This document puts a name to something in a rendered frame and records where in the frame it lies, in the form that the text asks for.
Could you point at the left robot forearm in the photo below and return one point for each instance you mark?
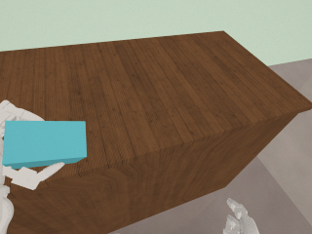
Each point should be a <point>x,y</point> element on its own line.
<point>6,209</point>

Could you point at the left robot hand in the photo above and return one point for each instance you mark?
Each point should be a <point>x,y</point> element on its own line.
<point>24,177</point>

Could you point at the right robot hand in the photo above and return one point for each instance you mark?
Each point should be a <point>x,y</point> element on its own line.
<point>245,225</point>

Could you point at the sponge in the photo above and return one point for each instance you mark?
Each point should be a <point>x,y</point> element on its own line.
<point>33,144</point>

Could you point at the table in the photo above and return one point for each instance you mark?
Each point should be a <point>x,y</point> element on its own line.
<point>169,119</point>

